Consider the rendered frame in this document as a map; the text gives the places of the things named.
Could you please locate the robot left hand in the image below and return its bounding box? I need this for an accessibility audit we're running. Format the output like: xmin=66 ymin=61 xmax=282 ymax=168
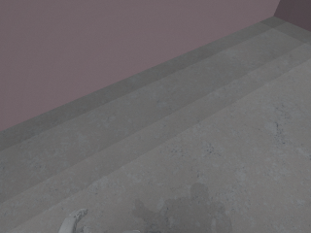
xmin=57 ymin=208 xmax=91 ymax=233

